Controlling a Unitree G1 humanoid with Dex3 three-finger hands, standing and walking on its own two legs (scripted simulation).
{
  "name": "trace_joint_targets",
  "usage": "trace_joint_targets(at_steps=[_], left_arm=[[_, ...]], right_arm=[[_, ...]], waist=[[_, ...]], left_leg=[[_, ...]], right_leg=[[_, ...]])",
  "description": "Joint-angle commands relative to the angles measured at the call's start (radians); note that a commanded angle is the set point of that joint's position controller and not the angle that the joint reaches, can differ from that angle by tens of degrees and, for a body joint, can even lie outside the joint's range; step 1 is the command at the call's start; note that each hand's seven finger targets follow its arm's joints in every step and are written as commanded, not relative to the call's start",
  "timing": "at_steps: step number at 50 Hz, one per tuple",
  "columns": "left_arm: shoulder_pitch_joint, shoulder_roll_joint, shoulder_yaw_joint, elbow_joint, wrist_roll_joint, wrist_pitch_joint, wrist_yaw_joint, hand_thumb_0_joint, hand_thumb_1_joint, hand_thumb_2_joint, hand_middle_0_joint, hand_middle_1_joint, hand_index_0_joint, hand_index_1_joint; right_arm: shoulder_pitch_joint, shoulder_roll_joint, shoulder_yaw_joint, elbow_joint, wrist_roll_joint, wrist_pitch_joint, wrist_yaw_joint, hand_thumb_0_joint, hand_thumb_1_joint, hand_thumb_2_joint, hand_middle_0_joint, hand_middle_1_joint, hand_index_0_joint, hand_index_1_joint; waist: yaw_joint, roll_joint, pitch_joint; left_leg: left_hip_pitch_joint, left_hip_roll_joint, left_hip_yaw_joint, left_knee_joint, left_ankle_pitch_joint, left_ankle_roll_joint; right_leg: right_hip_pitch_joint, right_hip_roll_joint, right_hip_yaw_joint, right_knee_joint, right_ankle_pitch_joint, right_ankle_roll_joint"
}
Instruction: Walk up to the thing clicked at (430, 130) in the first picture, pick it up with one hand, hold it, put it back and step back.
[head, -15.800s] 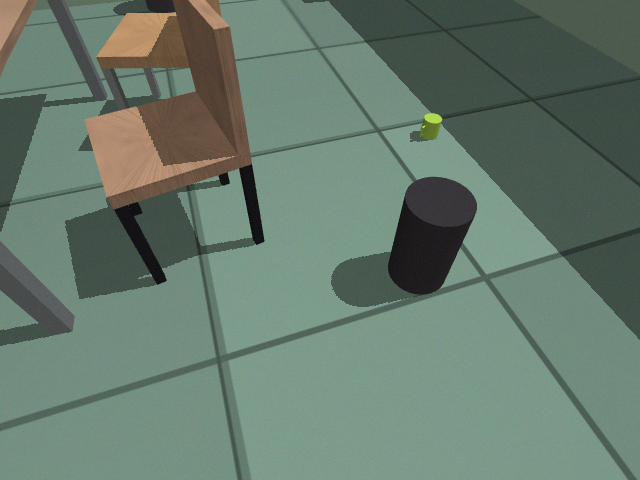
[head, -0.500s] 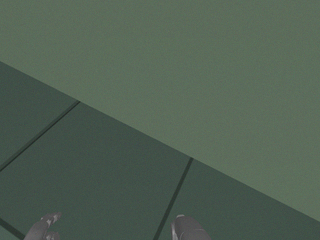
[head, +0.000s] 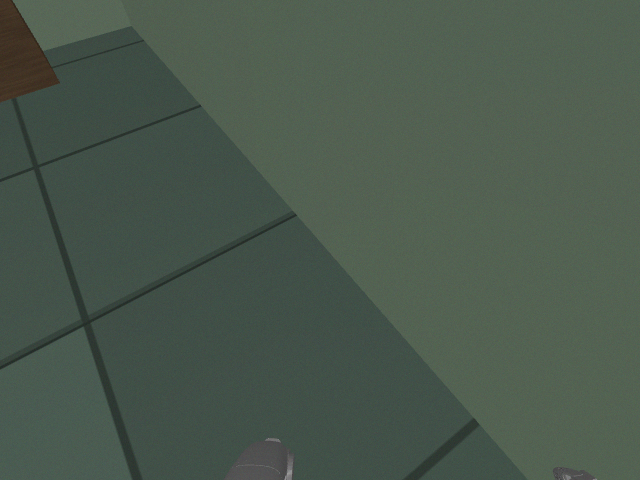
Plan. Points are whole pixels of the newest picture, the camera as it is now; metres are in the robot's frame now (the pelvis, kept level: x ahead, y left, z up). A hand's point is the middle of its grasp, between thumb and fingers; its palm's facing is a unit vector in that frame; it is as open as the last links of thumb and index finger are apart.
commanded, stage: walk up
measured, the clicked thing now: out of the picture +0.08 +1.47 -0.73
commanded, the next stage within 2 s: none
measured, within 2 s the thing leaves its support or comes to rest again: neither
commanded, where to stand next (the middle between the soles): +0.08 +0.07 m, yaw +79 degrees
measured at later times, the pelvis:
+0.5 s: pelvis +0.06 -0.09 -0.04, yaw +25 degrees
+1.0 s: pelvis +0.00 -0.07 -0.04, yaw +49 degrees
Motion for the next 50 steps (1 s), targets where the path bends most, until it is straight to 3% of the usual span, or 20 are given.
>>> trace_joint_targets(at_steps=[1,6,9,10,11,12,17,21,23,24,25,27,30,36,41,45,46,47,48,50], left_arm=[[-0.034,0.193,0.046,-0.124,-0.009,-0.027,0.027,0.000,0.900,0.900,-0.200,-0.300,-0.200,-0.300],[-0.044,0.223,0.052,-0.150,-0.018,0.003,0.051,0.000,0.900,0.900,-0.200,-0.300,-0.200,-0.300],[-0.077,0.239,0.049,-0.177,-0.034,0.008,0.068,0.000,0.900,0.900,-0.200,-0.300,-0.200,-0.300],[-0.060,0.217,0.050,-0.182,-0.040,0.010,0.069,0.000,0.900,0.900,-0.200,-0.300,-0.200,-0.300],[-0.031,0.156,0.043,-0.205,-0.044,0.011,0.069,0.000,0.900,0.900,-0.200,-0.300,-0.200,-0.300],[-0.018,0.170,0.042,-0.215,-0.054,0.022,0.078,0.000,0.900,0.900,-0.200,-0.300,-0.200,-0.300],[0.002,0.211,0.050,-0.139,-0.044,0.027,0.078,0.000,0.900,0.900,-0.200,-0.300,-0.200,-0.300],[0.077,0.172,0.058,-0.120,-0.050,0.003,0.108,0.000,0.900,0.900,-0.200,-0.300,-0.200,-0.300],[0.213,0.212,0.076,-0.084,-0.033,-0.012,0.114,0.000,0.900,0.900,-0.200,-0.300,-0.200,-0.300],[0.180,0.292,0.093,-0.100,-0.010,-0.017,0.118,0.000,0.900,0.900,-0.200,-0.300,-0.200,-0.300],[0.029,0.354,0.109,-0.159,0.009,-0.009,0.121,0.000,0.900,0.900,-0.200,-0.300,-0.200,-0.300],[-0.133,0.339,0.115,-0.199,0.009,-0.010,0.123,0.000,0.900,0.900,-0.200,-0.300,-0.200,-0.300],[-0.075,0.273,0.105,-0.151,0.005,-0.033,0.128,0.000,0.900,0.900,-0.200,-0.300,-0.200,-0.300],[0.039,0.346,0.119,-0.145,-0.002,-0.043,0.102,0.000,0.900,0.900,-0.200,-0.300,-0.200,-0.300],[-0.009,0.416,0.134,-0.155,0.020,-0.053,0.082,0.000,0.900,0.900,-0.200,-0.300,-0.200,-0.300],[-0.146,0.409,0.130,-0.154,0.042,-0.033,0.070,0.000,0.900,0.900,-0.200,-0.300,-0.200,-0.300],[-0.124,0.341,0.107,-0.146,0.041,-0.021,0.066,0.000,0.900,0.900,-0.200,-0.300,-0.200,-0.300],[-0.102,0.252,0.071,-0.141,0.017,-0.010,0.053,0.000,0.900,0.900,-0.200,-0.300,-0.200,-0.300],[-0.150,0.224,0.052,-0.185,-0.010,-0.016,0.045,0.000,0.900,0.900,-0.200,-0.300,-0.200,-0.300],[-0.212,0.338,0.072,-0.152,-0.002,-0.034,0.046,0.000,0.900,0.900,-0.200,-0.300,-0.200,-0.300]], right_arm=[[-0.070,-0.099,-0.031,-0.101,-0.007,0.000,0.016,0.000,-0.900,-0.900,0.200,0.300,0.200,0.300],[-0.040,-0.107,-0.053,-0.114,-0.002,0.021,0.014,0.000,-0.900,-0.900,0.200,0.300,0.200,0.300],[0.092,-0.143,-0.084,-0.121,-0.018,0.037,-0.006,0.000,-0.900,-0.900,0.200,0.300,0.200,0.300],[0.141,-0.174,-0.100,-0.129,-0.023,0.039,-0.015,0.000,-0.900,-0.900,0.200,0.300,0.200,0.300],[0.112,-0.205,-0.112,-0.158,-0.029,0.039,-0.029,0.000,-0.900,-0.900,0.200,0.300,0.200,0.300],[0.078,-0.196,-0.111,-0.192,-0.019,0.044,-0.043,0.000,-0.900,-0.900,0.200,0.300,0.200,0.300],[-0.134,-0.166,-0.096,-0.269,-0.028,0.062,-0.032,0.000,-0.900,-0.900,0.200,0.300,0.200,0.300],[-0.102,-0.164,-0.120,-0.304,-0.071,0.056,0.011,0.000,-0.900,-0.900,0.200,0.300,0.200,0.300],[-0.195,-0.128,-0.109,-0.349,-0.068,0.054,0.014,0.000,-0.900,-0.900,0.200,0.300,0.200,0.300],[-0.145,-0.070,-0.095,-0.349,-0.059,0.053,0.011,0.000,-0.900,-0.900,0.200,0.300,0.200,0.300],[-0.051,-0.096,-0.103,-0.322,-0.067,0.062,0.007,0.000,-0.900,-0.900,0.200,0.300,0.200,0.300],[0.005,-0.212,-0.147,-0.261,-0.062,0.075,0.018,0.000,-0.900,-0.900,0.200,0.300,0.200,0.300],[-0.007,-0.177,-0.136,-0.224,-0.061,0.061,0.050,0.000,-0.900,-0.900,0.200,0.300,0.200,0.300],[-0.047,-0.159,-0.119,-0.213,-0.058,0.057,0.063,0.000,-0.900,-0.900,0.200,0.300,0.200,0.300],[-0.063,-0.163,-0.124,-0.175,-0.033,0.046,0.068,0.000,-0.900,-0.900,0.200,0.300,0.200,0.300],[0.178,-0.186,-0.141,-0.062,0.002,0.033,0.057,0.000,-0.900,-0.900,0.200,0.300,0.200,0.300],[0.253,-0.233,-0.157,-0.017,-0.004,0.028,0.043,0.000,-0.900,-0.900,0.200,0.300,0.200,0.300],[0.269,-0.298,-0.170,-0.011,-0.012,0.030,0.024,0.000,-0.900,-0.900,0.200,0.300,0.200,0.300],[0.178,-0.383,-0.166,-0.059,-0.016,0.020,0.014,0.000,-0.900,-0.900,0.200,0.300,0.200,0.300],[0.003,-0.386,-0.144,-0.085,-0.007,0.012,0.010,0.000,-0.900,-0.900,0.200,0.300,0.200,0.300]], waist=[[0.010,-0.149,0.007],[-0.018,-0.104,-0.086],[-0.120,-0.055,-0.174],[-0.178,0.077,-0.216],[-0.147,0.286,-0.232],[-0.128,0.235,-0.272],[-0.063,0.096,-0.037],[-0.073,0.128,-0.102],[0.035,-0.002,-0.198],[0.040,-0.274,-0.196],[-0.018,-0.292,-0.168],[-0.079,-0.197,-0.070],[-0.079,-0.135,-0.091],[-0.017,-0.129,-0.155],[-0.012,-0.246,-0.123],[-0.168,-0.181,-0.157],[-0.206,0.018,-0.140],[-0.223,0.282,-0.024],[-0.205,0.427,0.063],[-0.144,0.258,0.195]], left_leg=[[-0.048,0.017,0.059,-0.206,0.061,-0.022],[0.153,-0.021,0.139,-0.326,0.113,0.002],[0.423,-0.044,0.092,-0.384,0.100,0.095],[0.556,-0.002,0.006,-0.466,0.204,0.187],[0.743,0.194,-0.294,-0.408,0.731,0.312],[0.658,0.319,-0.546,-0.512,0.690,0.404],[0.192,0.075,-0.214,-0.557,0.292,0.179],[0.147,0.056,-0.300,-0.440,0.468,0.185],[-0.074,-0.036,-0.288,-0.289,0.139,0.115],[-0.188,-0.181,-0.181,-0.085,-0.248,0.034],[-0.185,-0.118,-0.172,0.121,-0.314,-0.045],[-0.092,-0.020,-0.176,0.275,-0.229,-0.046],[-0.100,-0.020,-0.156,0.292,-0.092,-0.053],[-0.190,0.041,-0.100,0.091,-0.130,-0.073],[0.008,0.079,-0.038,-0.088,-0.219,-0.061],[0.365,0.026,0.055,-0.300,-0.296,-0.014],[0.481,-0.032,0.015,-0.372,-0.365,0.012],[0.463,0.053,-0.266,-0.577,-0.597,0.079],[0.260,0.228,-0.766,-0.841,-0.879,0.185],[0.039,0.276,-0.835,-0.892,-0.864,0.253]], right_leg=[[0.124,-0.191,0.056,-0.059,0.633,0.053],[0.125,-0.219,-0.021,0.118,0.736,0.123],[-0.038,-0.209,-0.052,0.429,0.799,0.164],[-0.162,-0.114,-0.084,0.753,0.513,0.181],[-0.477,0.036,-0.065,0.984,-0.312,0.224],[-0.494,0.037,0.116,1.080,-0.440,0.213],[-0.294,-0.027,0.162,0.602,-0.257,0.083],[-0.140,0.046,0.095,0.290,-0.125,0.068],[0.136,-0.001,0.158,0.101,0.113,0.033],[0.129,-0.244,0.397,-0.069,0.055,-0.032],[-0.067,-0.505,0.610,-0.158,-0.158,-0.129],[-0.262,-0.528,0.597,-0.169,-0.298,-0.218],[-0.156,-0.322,0.284,-0.056,-0.095,-0.098],[0.149,-0.344,0.167,0.019,0.102,-0.109],[-0.041,-0.402,0.106,-0.019,-0.191,-0.129],[-0.348,-0.377,0.001,0.131,-0.515,-0.076],[-0.481,-0.300,-0.039,0.352,-0.567,-0.025],[-0.669,-0.167,-0.119,0.661,-0.462,0.028],[-0.794,-0.061,-0.008,0.819,-0.384,0.066],[-0.653,-0.122,0.156,0.776,-0.251,0.058]])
